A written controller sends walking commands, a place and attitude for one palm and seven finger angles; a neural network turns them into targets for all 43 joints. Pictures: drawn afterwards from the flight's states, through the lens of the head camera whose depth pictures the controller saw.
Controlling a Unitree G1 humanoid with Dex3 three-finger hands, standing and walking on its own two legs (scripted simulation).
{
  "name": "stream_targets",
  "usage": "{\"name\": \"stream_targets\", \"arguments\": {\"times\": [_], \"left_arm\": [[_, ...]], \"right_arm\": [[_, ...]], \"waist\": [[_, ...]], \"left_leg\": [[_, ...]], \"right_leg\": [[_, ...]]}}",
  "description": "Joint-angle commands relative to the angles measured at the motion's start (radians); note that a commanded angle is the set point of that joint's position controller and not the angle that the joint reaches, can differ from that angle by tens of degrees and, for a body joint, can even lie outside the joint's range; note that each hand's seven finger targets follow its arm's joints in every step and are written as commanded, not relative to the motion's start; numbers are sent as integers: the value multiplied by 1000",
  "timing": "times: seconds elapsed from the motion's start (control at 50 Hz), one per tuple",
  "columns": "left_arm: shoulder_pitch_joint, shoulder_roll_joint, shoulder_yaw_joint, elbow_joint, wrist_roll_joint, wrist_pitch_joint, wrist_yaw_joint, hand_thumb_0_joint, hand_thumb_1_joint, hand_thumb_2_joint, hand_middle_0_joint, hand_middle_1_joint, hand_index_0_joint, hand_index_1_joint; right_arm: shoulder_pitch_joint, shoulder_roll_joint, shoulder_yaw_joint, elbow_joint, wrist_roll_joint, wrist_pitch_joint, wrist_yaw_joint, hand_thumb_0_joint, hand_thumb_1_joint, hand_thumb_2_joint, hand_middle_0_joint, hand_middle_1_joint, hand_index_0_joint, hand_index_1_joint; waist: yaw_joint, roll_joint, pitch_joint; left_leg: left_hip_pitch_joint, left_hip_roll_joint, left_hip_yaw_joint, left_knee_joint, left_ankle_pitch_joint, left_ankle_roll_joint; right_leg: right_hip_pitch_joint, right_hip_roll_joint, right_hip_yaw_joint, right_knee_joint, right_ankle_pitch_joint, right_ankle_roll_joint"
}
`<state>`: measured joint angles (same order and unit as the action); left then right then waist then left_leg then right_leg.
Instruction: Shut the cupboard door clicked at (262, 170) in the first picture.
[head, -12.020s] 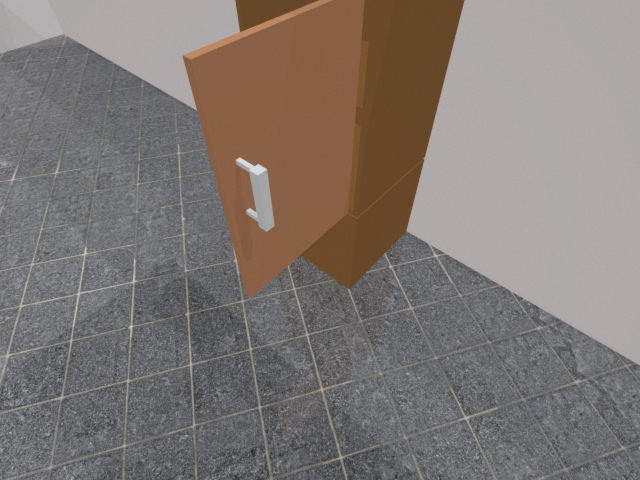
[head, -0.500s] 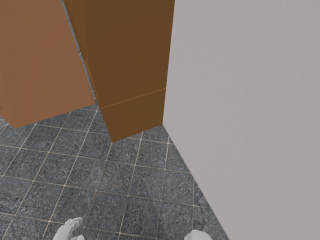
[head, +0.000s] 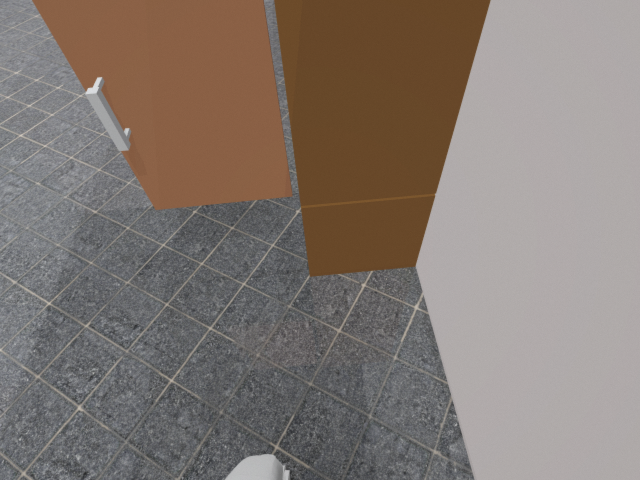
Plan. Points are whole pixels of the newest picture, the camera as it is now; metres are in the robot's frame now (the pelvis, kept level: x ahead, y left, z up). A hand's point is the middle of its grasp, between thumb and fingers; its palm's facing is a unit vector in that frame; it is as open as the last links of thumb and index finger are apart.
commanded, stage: take the last steps up to it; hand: left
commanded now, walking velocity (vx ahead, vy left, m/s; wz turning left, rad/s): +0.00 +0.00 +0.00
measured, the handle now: (112, 115) +0.77 +0.50 -0.01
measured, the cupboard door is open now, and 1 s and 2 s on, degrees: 91 91 91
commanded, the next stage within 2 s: come to a stop and stand still in 1.02 s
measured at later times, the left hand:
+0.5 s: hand out of the picture +0.10 +0.23 -0.16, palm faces +0.08 -0.98 -0.18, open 7.4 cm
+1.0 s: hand (182, 467) +0.15 +0.22 -0.17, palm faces +0.21 -0.96 -0.18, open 7.3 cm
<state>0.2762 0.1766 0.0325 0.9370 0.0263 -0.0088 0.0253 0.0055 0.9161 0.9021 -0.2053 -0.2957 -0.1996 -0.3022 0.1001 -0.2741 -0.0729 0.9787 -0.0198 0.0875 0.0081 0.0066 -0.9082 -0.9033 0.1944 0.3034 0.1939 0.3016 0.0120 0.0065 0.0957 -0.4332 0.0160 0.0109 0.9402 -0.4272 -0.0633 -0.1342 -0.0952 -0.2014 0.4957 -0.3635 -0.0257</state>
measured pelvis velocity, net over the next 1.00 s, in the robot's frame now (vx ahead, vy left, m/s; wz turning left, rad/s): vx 0.20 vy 0.06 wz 0.15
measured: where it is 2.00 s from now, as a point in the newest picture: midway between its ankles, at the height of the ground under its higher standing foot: (327, 466)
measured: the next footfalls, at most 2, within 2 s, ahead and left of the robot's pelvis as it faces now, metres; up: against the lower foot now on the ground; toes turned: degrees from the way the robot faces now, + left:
left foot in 0.14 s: +0.03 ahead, +0.12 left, +0.00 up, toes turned +7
right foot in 0.62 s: +0.19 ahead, -0.07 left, +0.00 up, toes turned -3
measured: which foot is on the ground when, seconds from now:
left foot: up 0.00-0.12, down 0.14-0.64, up 0.66-1.00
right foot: down 0.00-0.14, up 0.16-0.60, down 0.62-1.00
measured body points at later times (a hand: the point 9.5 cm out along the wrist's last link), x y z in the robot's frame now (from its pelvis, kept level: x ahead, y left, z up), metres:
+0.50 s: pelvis +0.05 +0.05 +0.00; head +0.07 +0.05 +0.45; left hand +0.09 +0.29 -0.15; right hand +0.06 -0.19 -0.15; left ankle -0.01 +0.12 -0.74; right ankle +0.12 -0.09 -0.69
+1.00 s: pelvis +0.20 +0.06 +0.00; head +0.23 +0.06 +0.45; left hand +0.14 +0.28 -0.15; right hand +0.30 -0.16 -0.15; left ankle +0.28 +0.21 -0.70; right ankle +0.15 -0.07 -0.74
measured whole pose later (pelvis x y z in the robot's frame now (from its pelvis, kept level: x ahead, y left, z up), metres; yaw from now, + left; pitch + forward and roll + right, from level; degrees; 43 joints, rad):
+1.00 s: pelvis +0.20 +0.06 +0.00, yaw +8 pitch +0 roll +0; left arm 0.35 0.13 0.03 1.11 0.03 -0.07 0.00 0.00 0.93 0.90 -0.20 -0.30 -0.20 -0.30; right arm 0.18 -0.19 -0.06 1.04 -0.02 0.00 0.03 0.00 -0.91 -0.90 0.19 0.30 0.19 0.30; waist 0.03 0.01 0.06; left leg -0.51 0.08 0.07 0.75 -0.19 -0.03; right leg -0.04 -0.08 -0.18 0.34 -0.30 0.03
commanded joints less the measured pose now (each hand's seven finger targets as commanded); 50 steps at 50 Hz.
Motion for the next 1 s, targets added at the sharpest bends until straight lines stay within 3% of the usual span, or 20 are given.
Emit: {"name": "stream_targets", "arguments": {"times": [0.0,0.04,0.08,0.1,0.12,0.14,0.2,0.26,0.46,0.52,0.56,0.58,0.6,0.62,0.64,0.66,0.68,0.72,0.78,0.98], "left_arm": [[94,204,47,-9,4,-13,12,0,900,900,-200,-300,-200,-300],[82,214,48,3,0,-20,8,0,900,900,-200,-300,-200,-300],[37,220,49,8,-14,-24,-3,0,900,900,-200,-300,-200,-300],[26,183,42,-15,-21,-21,-13,0,900,900,-200,-300,-200,-300],[-41,119,22,-57,-19,-19,-18,0,900,900,-200,-300,-200,-300],[-71,146,29,-68,-11,-3,-11,0,900,900,-200,-300,-200,-300],[-69,138,34,-15,0,8,-27,0,900,900,-200,-300,-200,-300],[7,116,30,25,4,12,-37,0,900,900,-200,-300,-200,-300],[-172,73,15,-43,1,-9,-42,0,900,900,-200,-300,-200,-300],[-169,60,15,-44,-2,-15,-43,0,900,900,-200,-300,-200,-300],[-69,77,25,-10,-1,-25,-41,0,900,900,-200,-300,-200,-300],[42,110,39,29,0,-34,-38,0,900,900,-200,-300,-200,-300],[186,199,61,68,7,-46,-28,0,900,900,-200,-300,-200,-300],[263,256,71,92,-3,-45,-21,0,900,900,-200,-300,-200,-300],[218,229,65,84,-11,-45,-14,0,900,900,-200,-300,-200,-300],[140,176,57,69,-11,-47,-7,0,900,900,-200,-300,-200,-300],[88,132,43,59,-11,-49,-6,0,900,900,-200,-300,-200,-300],[63,76,25,61,-12,-66,-8,0,900,900,-200,-300,-200,-300],[75,56,26,81,-8,-82,-6,0,900,900,-200,-300,-200,-300],[94,136,37,139,6,-69,-6,0,900,900,-200,-300,-200,-300]], "right_arm": [[-70,-13,18,-83,10,-41,2,0,-900,-900,200,300,200,300],[-36,-21,21,-76,7,-54,-1,0,-900,-900,200,300,200,300],[83,-57,15,-43,0,-74,-3,0,-900,-900,200,300,200,300],[157,-146,-6,-29,-11,-86,-6,0,-900,-900,200,300,200,300],[237,-231,-27,-13,-12,-85,-14,0,-900,-900,200,300,200,300],[231,-217,-18,-8,-6,-74,-19,0,-900,-900,200,300,200,300],[120,-113,10,-49,-2,-95,-36,0,-900,-900,200,300,200,300],[124,-82,21,-45,2,-117,-31,0,-900,-900,200,300,200,300],[300,-45,18,39,-6,-140,-31,0,-900,-900,200,300,200,300],[315,-47,19,64,-9,-141,-32,0,-900,-900,200,300,200,300],[305,-39,23,77,-5,-139,-34,0,-900,-900,200,300,200,300],[294,-26,25,77,3,-143,-32,0,-900,-900,200,300,200,300],[309,13,27,65,15,-149,-24,0,-900,-900,200,300,200,300],[283,3,24,35,9,-146,-20,0,-900,-900,200,300,200,300],[256,-29,12,41,2,-137,-17,0,-900,-900,200,300,200,300],[226,-13,5,44,0,-129,-13,0,-900,-900,200,300,200,300],[200,11,9,52,0,-123,-9,0,-900,-900,200,300,200,300],[236,64,17,71,-4,-106,0,0,-900,-900,200,300,200,300],[259,92,15,84,-4,-89,7,0,-900,-900,200,300,200,300],[67,72,18,-3,3,-109,25,0,-900,-900,200,300,200,300]], "waist": [[36,-238,-104],[12,-214,-122],[-62,-156,-176],[-99,46,-226],[-132,271,-222],[-114,149,-183],[-48,132,-36],[-3,98,-5],[-43,59,25],[-26,69,10],[24,24,-35],[74,-26,-81],[118,-208,-174],[132,-290,-195],[111,-182,-133],[85,-199,-76],[59,-140,2],[15,-108,14],[-13,-122,-9],[14,-205,10]], "left_leg": [[3,-35,63,-185,-23,26],[111,-55,92,-308,37,42],[358,-45,103,-524,218,78],[549,142,-123,-545,380,166],[606,356,-403,-588,641,306],[547,389,-355,-596,545,358],[354,261,-262,-690,303,287],[280,190,-177,-742,242,252],[350,219,-182,-767,261,297],[313,211,-163,-713,320,284],[259,160,-118,-587,338,236],[154,95,-63,-438,316,192],[-53,-7,30,-186,145,135],[-190,-65,47,66,-171,102],[-206,-2,-32,187,-124,98],[-212,33,-50,225,-36,97],[-209,56,-57,233,37,88],[-154,71,-37,188,146,64],[-127,78,5,94,209,30],[9,33,78,-290,203,50]], "right_leg": [[166,-225,153,-27,970,-94],[130,-237,154,11,951,-82],[10,-202,98,171,818,-30],[-217,-100,34,372,393,26],[-444,19,49,605,-260,58],[-492,-4,164,687,-303,40],[-491,-32,204,714,-105,45],[-441,-19,170,683,11,48],[-412,-17,134,288,50,47],[-283,17,116,178,45,35],[-79,46,102,30,109,21],[127,12,155,-37,135,3],[373,-214,436,-113,92,-77],[415,-408,689,-230,146,-172],[295,-407,656,-263,67,-192],[195,-363,590,-279,59,-166],[88,-327,506,-295,85,-142],[-3,-251,313,-309,270,-93],[-5,-207,174,-303,454,-77],[12,-233,127,-221,493,-82]]}}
